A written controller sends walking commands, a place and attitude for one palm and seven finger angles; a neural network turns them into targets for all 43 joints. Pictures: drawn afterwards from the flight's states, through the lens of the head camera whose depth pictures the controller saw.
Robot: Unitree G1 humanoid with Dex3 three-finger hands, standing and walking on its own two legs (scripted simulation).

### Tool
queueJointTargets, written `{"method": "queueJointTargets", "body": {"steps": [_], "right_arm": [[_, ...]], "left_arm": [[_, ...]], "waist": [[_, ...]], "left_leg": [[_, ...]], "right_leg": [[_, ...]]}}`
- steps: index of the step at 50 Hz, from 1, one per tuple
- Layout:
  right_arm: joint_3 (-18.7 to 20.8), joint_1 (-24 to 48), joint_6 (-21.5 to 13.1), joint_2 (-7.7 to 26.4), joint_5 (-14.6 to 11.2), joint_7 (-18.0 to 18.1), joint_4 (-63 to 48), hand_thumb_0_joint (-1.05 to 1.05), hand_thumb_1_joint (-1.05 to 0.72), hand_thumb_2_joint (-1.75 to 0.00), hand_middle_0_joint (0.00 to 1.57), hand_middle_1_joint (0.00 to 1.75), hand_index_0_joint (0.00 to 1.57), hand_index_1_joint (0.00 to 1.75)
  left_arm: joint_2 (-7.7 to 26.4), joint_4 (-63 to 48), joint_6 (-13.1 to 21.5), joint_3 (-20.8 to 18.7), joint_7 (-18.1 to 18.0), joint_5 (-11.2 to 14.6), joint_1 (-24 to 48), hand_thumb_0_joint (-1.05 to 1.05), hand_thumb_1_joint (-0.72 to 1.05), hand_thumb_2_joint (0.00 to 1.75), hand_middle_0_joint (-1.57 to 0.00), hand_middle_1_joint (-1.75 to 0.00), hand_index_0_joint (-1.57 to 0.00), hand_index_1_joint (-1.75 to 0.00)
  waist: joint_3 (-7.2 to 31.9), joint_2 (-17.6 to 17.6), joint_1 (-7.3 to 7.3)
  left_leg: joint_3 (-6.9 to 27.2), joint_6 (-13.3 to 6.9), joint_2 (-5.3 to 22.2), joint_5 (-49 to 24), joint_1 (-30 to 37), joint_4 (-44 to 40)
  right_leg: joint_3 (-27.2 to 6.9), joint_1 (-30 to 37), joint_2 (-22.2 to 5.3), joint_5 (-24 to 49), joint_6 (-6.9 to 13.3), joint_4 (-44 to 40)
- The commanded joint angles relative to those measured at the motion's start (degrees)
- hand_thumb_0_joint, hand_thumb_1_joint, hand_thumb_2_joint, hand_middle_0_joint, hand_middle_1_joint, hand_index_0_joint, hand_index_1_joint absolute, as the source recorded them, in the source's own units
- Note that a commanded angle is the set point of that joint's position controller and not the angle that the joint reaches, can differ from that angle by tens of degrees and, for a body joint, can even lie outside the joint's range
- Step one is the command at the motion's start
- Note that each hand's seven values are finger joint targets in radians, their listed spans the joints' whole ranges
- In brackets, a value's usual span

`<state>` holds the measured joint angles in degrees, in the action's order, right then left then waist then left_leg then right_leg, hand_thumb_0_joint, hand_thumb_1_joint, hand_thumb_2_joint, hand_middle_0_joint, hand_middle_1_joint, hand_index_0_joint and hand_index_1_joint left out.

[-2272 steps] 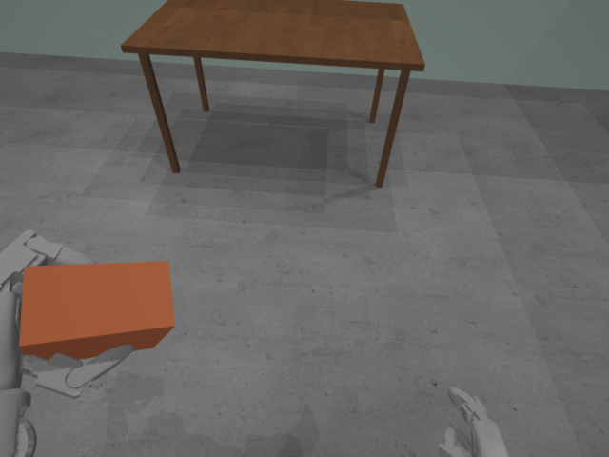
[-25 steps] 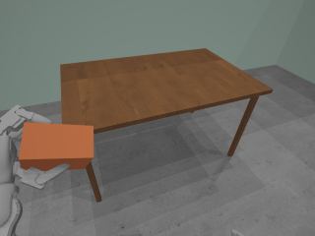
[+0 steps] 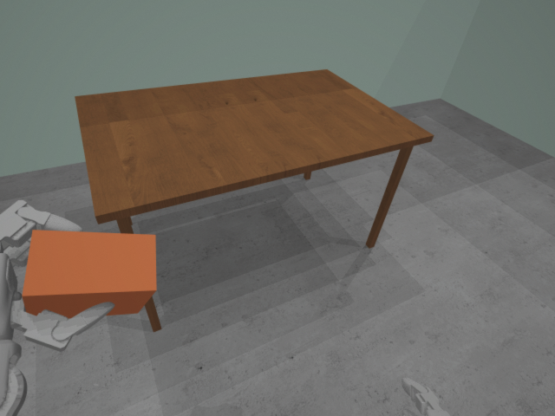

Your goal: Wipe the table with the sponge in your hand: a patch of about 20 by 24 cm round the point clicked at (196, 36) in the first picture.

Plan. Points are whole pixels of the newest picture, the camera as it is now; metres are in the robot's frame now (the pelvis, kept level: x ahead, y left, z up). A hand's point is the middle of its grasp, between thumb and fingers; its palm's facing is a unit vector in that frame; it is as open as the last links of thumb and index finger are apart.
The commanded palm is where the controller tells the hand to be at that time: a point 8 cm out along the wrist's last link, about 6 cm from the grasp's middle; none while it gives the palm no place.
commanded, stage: stop stepping back and stand still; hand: left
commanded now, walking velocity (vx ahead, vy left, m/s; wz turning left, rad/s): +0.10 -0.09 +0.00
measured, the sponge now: (110, 277) +0.24 +0.21 +0.15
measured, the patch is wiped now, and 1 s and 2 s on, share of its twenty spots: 1.00 1.00 1.00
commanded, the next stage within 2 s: stand and wait in 0.38 s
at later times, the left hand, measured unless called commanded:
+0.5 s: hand (77, 289) +0.21 +0.23 +0.16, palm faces +0.41 -0.84 -0.34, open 10.7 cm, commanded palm +0.15 +0.27 +0.18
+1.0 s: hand (76, 274) +0.23 +0.24 +0.16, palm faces +0.38 -0.87 -0.30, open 10.7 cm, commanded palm +0.18 +0.29 +0.18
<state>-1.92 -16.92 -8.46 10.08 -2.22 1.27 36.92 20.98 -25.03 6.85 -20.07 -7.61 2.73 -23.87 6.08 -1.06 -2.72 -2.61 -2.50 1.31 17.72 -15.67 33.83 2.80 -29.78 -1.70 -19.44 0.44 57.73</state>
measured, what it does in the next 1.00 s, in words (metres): steps on the spot: right foot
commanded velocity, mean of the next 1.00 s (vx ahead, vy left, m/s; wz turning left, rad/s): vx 0.00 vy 0.00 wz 0.00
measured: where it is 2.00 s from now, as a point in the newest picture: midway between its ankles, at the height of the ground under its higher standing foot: outside the picture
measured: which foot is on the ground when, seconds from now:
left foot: down 0.00-1.00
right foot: up 0.00-0.08, down 0.10-1.00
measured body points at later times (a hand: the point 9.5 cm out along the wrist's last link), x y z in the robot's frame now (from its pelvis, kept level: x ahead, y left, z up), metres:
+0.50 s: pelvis +0.00 -0.01 -0.01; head -0.02 +0.00 +0.44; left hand +0.18 +0.27 +0.18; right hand +0.17 -0.25 -0.08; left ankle +0.02 +0.10 -0.73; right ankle +0.04 -0.13 -0.73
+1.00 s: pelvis +0.02 +0.01 +0.01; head +0.01 +0.03 +0.46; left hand +0.21 +0.29 +0.18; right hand +0.22 -0.21 -0.05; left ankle +0.01 +0.10 -0.73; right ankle +0.04 -0.13 -0.73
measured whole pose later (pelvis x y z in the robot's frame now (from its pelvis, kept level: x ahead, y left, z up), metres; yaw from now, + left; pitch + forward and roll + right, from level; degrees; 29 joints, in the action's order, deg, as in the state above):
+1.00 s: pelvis +0.02 +0.01 +0.01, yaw +0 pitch -1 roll -1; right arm -2.1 -8.6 -4.5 10.2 -0.5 3.2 33.5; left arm 19.9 -27.7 6.4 -15.8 -8.9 2.8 -26.8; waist 1.6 -1.2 0.0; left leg -0.8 -1.7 -0.1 16.7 -12.3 29.5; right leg 2.3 -12.3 -0.6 -12.3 -0.9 25.2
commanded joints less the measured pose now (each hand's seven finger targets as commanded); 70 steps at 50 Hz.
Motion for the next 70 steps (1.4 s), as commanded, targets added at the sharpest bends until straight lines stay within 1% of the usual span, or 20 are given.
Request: {"method": "queueJointTargets", "body": {"steps": [1, 4, 5, 6, 7, 10, 13, 14, 16, 18, 21, 22, 24, 25, 28, 31, 36, 41, 48, 70], "right_arm": [[3.06, 9.1, -2.05, 9.35, 0.92, 1.27, -9.76, 0.0, -0.9, -0.9, 0.2, 0.3, 0.2, 0.3], [3.04, 10.61, -0.99, 9.78, 1.44, 1.51, -9.9, 0.0, -0.9, -0.9, 0.2, 0.3, 0.2, 0.3], [3.48, 10.28, -0.56, 9.5, 1.44, 1.39, -9.65, 0.0, -0.9, -0.9, 0.2, 0.3, 0.2, 0.3], [4.04, 10.69, -0.06, 8.71, 0.98, 1.26, -9.89, 0.0, -0.9, -0.9, 0.2, 0.3, 0.2, 0.3], [4.62, 11.01, -0.3, 8.52, 0.64, 1.51, -10.4, 0.0, -0.9, -0.9, 0.2, 0.3, 0.2, 0.3], [5.15, 10.23, 0.47, 8.85, 0.47, 1.46, -9.11, 0.0, -0.9, -0.9, 0.2, 0.3, 0.2, 0.3], [3.42, 12.2, 1.47, 6.92, 1.22, 2.85, -9.56, 0.0, -0.9, -0.9, 0.2, 0.3, 0.2, 0.3], [3.42, 11.92, 1.09, 8.4, 1.59, 3.52, -9.66, 0.0, -0.9, -0.9, 0.2, 0.3, 0.2, 0.3], [3.45, 11.64, 0.02, 10.14, 1.69, 3.63, -10.76, 0.0, -0.9, -0.9, 0.2, 0.3, 0.2, 0.3], [3.71, 10.89, -1.26, 7.96, 1.08, 3.31, -10.75, 0.0, -0.9, -0.9, 0.2, 0.3, 0.2, 0.3], [3.22, 11.61, -1.23, 8.6, 1.08, 2.39, -9.78, 0.0, -0.9, -0.9, 0.2, 0.3, 0.2, 0.3], [3.54, 11.56, -1.01, 8.61, 1.28, 2.22, -9.86, 0.0, -0.9, -0.9, 0.2, 0.3, 0.2, 0.3], [3.59, 12.46, -0.29, 8.04, 1.38, 1.61, -10.34, 0.0, -0.9, -0.9, 0.2, 0.3, 0.2, 0.3], [4.01, 11.78, -0.49, 7.59, 1.26, 1.65, -9.46, 0.0, -0.9, -0.9, 0.2, 0.3, 0.2, 0.3], [3.83, 11.99, 0.03, 8.26, 1.46, 2.35, -10.01, 0.0, -0.9, -0.9, 0.2, 0.3, 0.2, 0.3], [3.44, 12.84, 0.14, 9.36, 2.0, 3.28, -10.76, 0.0, -0.9, -0.9, 0.2, 0.3, 0.2, 0.3], [3.2, 12.54, -0.37, 8.7, 1.55, 3.51, -10.69, 0.0, -0.9, -0.9, 0.2, 0.3, 0.2, 0.3], [3.44, 12.88, -0.28, 9.02, 1.6, 2.93, -11.03, 0.0, -0.9, -0.9, 0.2, 0.3, 0.2, 0.3], [3.1, 13.86, 1.6, 8.68, 1.88, 2.91, -11.83, 0.0, -0.9, -0.9, 0.2, 0.3, 0.2, 0.3], [3.1, 14.18, 1.94, 8.68, 2.13, 3.54, -11.08, 0.0, -0.9, -0.9, 0.2, 0.3, 0.2, 0.3]], "left_arm": [[8.44, -15.51, 3.52, -3.64, -0.29, 0.83, 2.1, 0.0, 0.1, 1.3, -1.2, -1.6, -1.2, -1.6], [9.23, -16.57, 3.34, -4.8, -0.75, 0.61, 1.38, 0.0, 0.1, 1.3, -1.2, -1.6, -1.2, -1.6], [10.92, -15.62, 3.36, -6.11, -0.8, 0.16, 1.04, 0.0, 0.1, 1.3, -1.2, -1.6, -1.2, -1.6], [12.62, -17.02, 3.62, -6.76, -0.83, 0.19, 3.32, 0.0, 0.1, 1.3, -1.2, -1.6, -1.2, -1.6], [13.85, -19.39, 4.41, -8.19, -0.87, 0.85, 6.38, 0.0, 0.1, 1.3, -1.2, -1.6, -1.2, -1.6], [12.84, -20.26, 4.49, -8.2, -0.55, 1.16, 4.9, 0.0, 0.1, 1.3, -1.2, -1.6, -1.2, -1.6], [9.87, -21.41, 4.27, -5.07, -1.21, 1.05, 4.58, 0.0, 0.1, 1.3, -1.2, -1.6, -1.2, -1.6], [10.29, -21.08, 4.55, -5.02, -1.85, 1.16, 4.79, 0.0, 0.1, 1.3, -1.2, -1.6, -1.2, -1.6], [8.05, -20.45, 4.55, -3.87, -3.16, 1.04, 4.68, 0.0, 0.1, 1.3, -1.2, -1.6, -1.2, -1.6], [9.95, -17.26, 4.31, -6.03, -3.39, 0.88, 3.91, 0.0, 0.1, 1.3, -1.2, -1.6, -1.2, -1.6], [9.12, -16.32, 3.46, -5.31, -2.71, 0.77, 1.65, 0.0, 0.1, 1.3, -1.2, -1.6, -1.2, -1.6], [8.85, -15.48, 3.51, -4.82, -2.3, 0.4, 0.98, 0.0, 0.1, 1.3, -1.2, -1.6, -1.2, -1.6], [9.67, -17.45, 3.7, -4.21, -1.75, 0.66, 1.46, 0.0, 0.1, 1.3, -1.2, -1.6, -1.2, -1.6], [9.34, -17.47, 3.96, -4.57, -1.79, 0.8, 2.06, 0.0, 0.1, 1.3, -1.2, -1.6, -1.2, -1.6], [10.87, -19.8, 4.0, -6.23, -2.24, 0.73, 2.04, 0.0, 0.1, 1.3, -1.2, -1.6, -1.2, -1.6], [9.01, -18.8, 5.04, -5.07, -3.08, 0.45, 1.36, 0.0, 0.1, 1.3, -1.2, -1.6, -1.2, -1.6], [7.41, -15.76, 4.15, -2.91, -2.93, 0.15, 4.31, 0.0, 0.1, 1.3, -1.2, -1.6, -1.2, -1.6], [6.41, -16.68, 3.64, -0.83, -2.56, 0.19, 3.86, 0.0, 0.1, 1.3, -1.2, -1.6, -1.2, -1.6], [9.68, -15.81, 3.6, -4.98, -2.75, 0.51, 0.43, 0.0, 0.1, 1.3, -1.2, -1.6, -1.2, -1.6], [8.14, -13.29, 3.7, -2.74, -3.08, 0.04, 2.82, 0.0, 0.1, 1.3, -1.2, -1.6, -1.2, -1.6]], "waist": [[-3.4, 14.15, 0.81], [-0.14, 6.85, 2.76], [1.32, -2.08, 3.27], [3.02, -12.78, 2.86], [1.89, -13.65, 2.57], [-2.66, -6.52, 1.54], [-3.4, 2.54, 0.07], [-3.89, 10.8, 0.44], [-5.95, 28.07, 1.05], [-3.65, 13.57, 2.01], [-1.02, 8.05, 2.99], [-2.18, 1.06, 2.73], [-1.74, -8.5, 1.46], [-1.58, -9.06, 1.81], [-2.4, -1.99, 1.01], [-2.1, 13.49, 2.67], [2.0, 5.8, 2.84], [4.21, 5.09, 2.67], [2.37, 5.99, 3.04], [-1.13, 4.47, 3.12]], "left_leg": [[12.89, -5.39, 10.84, 10.28, -2.18, -15.65], [7.51, -3.19, 6.72, 11.09, -10.84, -2.24], [2.23, -2.1, 3.07, 10.24, -16.09, 11.38], [0.03, -0.2, -0.86, 11.03, -23.25, 26.38], [2.13, 0.85, -0.93, 10.24, -25.08, 36.85], [9.66, -0.11, 5.7, 8.71, -13.28, 29.9], [2.56, -0.1, 4.18, 1.91, 3.64, 3.77], [1.71, 0.48, 1.72, 4.79, 4.61, -3.06], [29.23, -6.5, 14.95, 24.62, -1.04, -22.33], [24.13, -6.85, 12.76, 5.52, -0.05, -17.35], [12.02, -2.51, 8.26, -4.81, -5.62, -6.39], [7.8, -0.6, 4.34, 0.06, -9.79, -0.17], [3.49, 1.72, -0.84, 3.99, -12.7, 14.77], [4.72, 1.74, -0.09, 5.13, -9.16, 16.97], [5.27, 0.92, 2.3, -0.64, -0.91, 1.76], [14.98, -1.18, 7.3, -3.79, 0.95, -14.28], [11.85, -0.46, 6.74, -19.48, 3.64, -11.21], [8.95, 0.67, 5.41, -25.15, 5.81, -8.79], [8.53, 1.23, 4.43, -20.89, 2.45, -10.11], [7.99, 0.93, 3.16, -3.66, -0.5, -13.22]], "right_leg": [[4.03, 6.33, 1.47, -4.52, -0.25, -19.56], [5.0, 24.35, 2.41, 3.23, 1.16, -32.51], [-1.58, 29.34, -3.15, 6.03, 4.17, -34.96], [-18.42, 31.58, -14.22, 4.94, 9.09, -40.27], [-25.13, 28.12, -20.37, 10.32, 12.77, -42.79], [-20.91, 9.17, -20.25, -5.0, 13.19, -42.67], [-5.09, -0.6, -11.51, -12.45, 7.6, -33.53], [-2.2, 0.05, -6.55, -14.67, 5.79, -27.62], [0.99, -1.95, 3.79, -13.46, 0.4, -7.32], [-2.02, 1.57, 2.0, -9.44, -0.55, -7.3], [-0.94, 19.04, 1.38, 3.85, -0.91, -30.78], [-5.02, 22.32, -1.34, 7.95, 0.54, -36.3], [-23.21, 19.86, -14.83, 5.46, 6.74, -44.07], [-22.62, 15.51, -15.58, 0.02, 7.98, -45.8], [-15.03, 11.91, -13.13, 1.57, 7.15, -40.12], [-4.04, 13.29, -0.95, 4.4, 0.77, -29.14], [-2.21, 19.91, 0.29, 14.74, -0.83, -30.04], [-3.76, 22.52, -1.46, 22.82, -0.03, -31.43], [-4.63, 23.37, -2.04, 21.72, 0.67, -33.62], [-6.37, 20.01, -2.06, 8.96, 0.49, -38.8]]}}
